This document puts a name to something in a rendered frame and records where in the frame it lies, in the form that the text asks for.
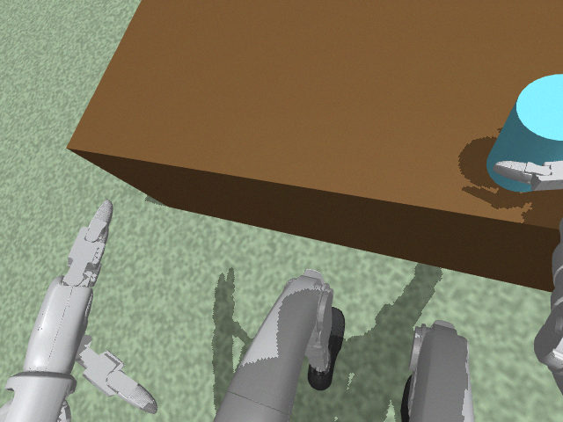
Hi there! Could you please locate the left robot foot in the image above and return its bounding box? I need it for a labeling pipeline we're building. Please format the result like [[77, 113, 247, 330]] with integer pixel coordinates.
[[308, 307, 345, 390]]

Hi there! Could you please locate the right robot hand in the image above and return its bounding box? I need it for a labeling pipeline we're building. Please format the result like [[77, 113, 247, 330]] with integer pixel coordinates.
[[493, 161, 563, 191]]

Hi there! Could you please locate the left robot arm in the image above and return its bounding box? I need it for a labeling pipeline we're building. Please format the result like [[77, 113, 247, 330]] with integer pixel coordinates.
[[0, 371, 77, 422]]

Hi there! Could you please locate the left robot hand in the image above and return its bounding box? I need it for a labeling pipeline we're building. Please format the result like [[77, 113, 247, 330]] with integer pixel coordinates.
[[23, 200, 157, 414]]

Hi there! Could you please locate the can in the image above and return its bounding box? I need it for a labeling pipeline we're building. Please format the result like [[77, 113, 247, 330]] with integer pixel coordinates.
[[486, 74, 563, 193]]

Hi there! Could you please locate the right robot arm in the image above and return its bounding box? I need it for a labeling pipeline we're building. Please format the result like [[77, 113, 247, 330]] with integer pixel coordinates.
[[534, 218, 563, 396]]

